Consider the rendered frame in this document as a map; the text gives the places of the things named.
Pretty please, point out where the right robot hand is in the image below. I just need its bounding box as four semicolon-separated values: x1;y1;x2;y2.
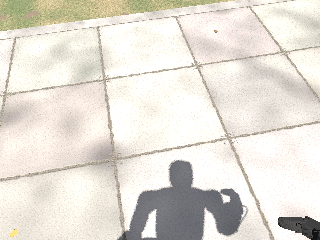
278;216;320;240

